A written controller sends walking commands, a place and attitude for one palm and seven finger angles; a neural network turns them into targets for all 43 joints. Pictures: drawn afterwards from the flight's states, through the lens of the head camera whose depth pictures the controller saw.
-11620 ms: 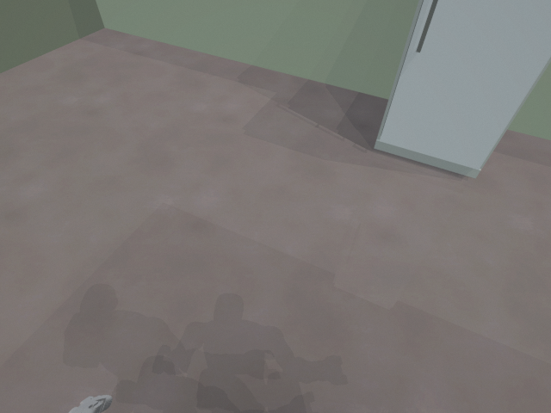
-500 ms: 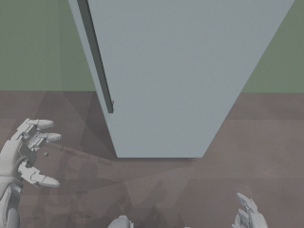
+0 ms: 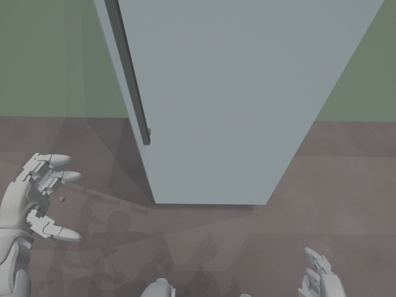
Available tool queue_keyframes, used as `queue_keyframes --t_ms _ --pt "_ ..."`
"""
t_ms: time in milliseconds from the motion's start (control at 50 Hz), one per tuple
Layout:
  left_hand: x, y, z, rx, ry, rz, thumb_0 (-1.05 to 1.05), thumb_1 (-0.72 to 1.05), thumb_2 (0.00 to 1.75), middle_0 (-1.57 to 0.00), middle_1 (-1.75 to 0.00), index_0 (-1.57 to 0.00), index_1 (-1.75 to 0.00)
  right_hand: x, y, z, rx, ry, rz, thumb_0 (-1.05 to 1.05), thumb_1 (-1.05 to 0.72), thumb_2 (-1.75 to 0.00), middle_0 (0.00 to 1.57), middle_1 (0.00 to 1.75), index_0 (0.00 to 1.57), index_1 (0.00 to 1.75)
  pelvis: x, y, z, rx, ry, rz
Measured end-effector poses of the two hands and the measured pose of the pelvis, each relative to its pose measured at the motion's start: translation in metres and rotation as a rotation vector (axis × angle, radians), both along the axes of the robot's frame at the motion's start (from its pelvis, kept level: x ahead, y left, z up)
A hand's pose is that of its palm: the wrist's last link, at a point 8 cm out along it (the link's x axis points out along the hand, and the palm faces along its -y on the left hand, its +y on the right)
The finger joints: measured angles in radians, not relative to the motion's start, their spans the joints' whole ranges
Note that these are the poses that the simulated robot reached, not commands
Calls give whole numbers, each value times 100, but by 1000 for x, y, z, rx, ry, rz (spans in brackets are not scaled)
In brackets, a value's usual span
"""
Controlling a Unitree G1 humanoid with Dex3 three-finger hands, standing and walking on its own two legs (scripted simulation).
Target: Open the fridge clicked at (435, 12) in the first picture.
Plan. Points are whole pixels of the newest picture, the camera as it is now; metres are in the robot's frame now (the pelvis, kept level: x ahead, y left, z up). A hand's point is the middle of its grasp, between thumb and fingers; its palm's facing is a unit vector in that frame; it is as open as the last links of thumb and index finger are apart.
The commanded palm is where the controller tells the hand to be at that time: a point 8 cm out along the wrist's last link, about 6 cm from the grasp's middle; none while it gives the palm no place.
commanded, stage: move the hooked fingers beside the handle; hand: left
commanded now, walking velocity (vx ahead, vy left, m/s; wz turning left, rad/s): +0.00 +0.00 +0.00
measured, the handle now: (131, 68) +0.55 +0.19 +0.15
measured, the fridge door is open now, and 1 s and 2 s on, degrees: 0 0 0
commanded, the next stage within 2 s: none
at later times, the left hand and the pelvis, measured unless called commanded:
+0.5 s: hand (80, 166) +0.34 +0.27 +0.06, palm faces +0.09 -1.00 -0.02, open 14.0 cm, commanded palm +0.32 +0.31 +0.06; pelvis +0.00 +0.00 +0.00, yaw -1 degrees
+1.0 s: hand (98, 141) +0.41 +0.26 +0.05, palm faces +0.07 -1.00 -0.01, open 14.0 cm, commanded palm +0.39 +0.30 +0.06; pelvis +0.00 +0.00 -0.01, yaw -2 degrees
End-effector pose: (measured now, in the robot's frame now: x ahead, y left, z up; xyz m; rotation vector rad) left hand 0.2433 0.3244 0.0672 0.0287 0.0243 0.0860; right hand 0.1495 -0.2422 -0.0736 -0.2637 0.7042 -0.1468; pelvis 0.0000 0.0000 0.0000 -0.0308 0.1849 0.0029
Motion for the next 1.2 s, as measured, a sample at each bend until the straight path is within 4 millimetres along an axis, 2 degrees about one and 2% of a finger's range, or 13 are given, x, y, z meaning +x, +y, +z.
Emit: queue_keyframes --t_ms 80,280,520,760,980,1200 --pt "10 -2 -4 -5 0 -7 -1 -50 30 -30 -120 -30 -120 0 -1 -3 -14 8 5 1 -90 -89 20 31 20 30 -2 0 -2 -2 3 5" --pt "52 -15 -1 -6 -13 -43 -1 -50 30 -31 -120 -30 -120 -15 -7 -7 -17 56 -37 1 -90 -89 20 30 20 30 -1 0 -3 3 18 -8" --pt "75 -7 -6 -12 -5 0 -1 -50 30 -30 -120 -30 -120 -40 -17 -18 -28 175 -77 1 -90 -89 20 30 20 30 3 -1 -4 3 42 -14" --pt "117 -18 -8 -24 -7 -34 -1 -50 30 -30 -120 -30 -120 -55 -19 -24 -35 238 -120 1 -91 -89 20 30 20 30 4 1 -7 1 70 -22" --pt "142 -16 -11 -20 0 -13 -1 -50 30 -30 -120 -30 -120 -74 -17 -32 -29 321 -142 0 -91 -89 20 30 20 30 3 3 -11 -2 96 -28" --pt "172 -31 -12 -27 -7 -36 -1 -50 30 -30 -120 -30 -120 -97 -18 -39 -30 401 -182 0 -91 -89 20 30 20 30 1 5 -15 -4 121 -34"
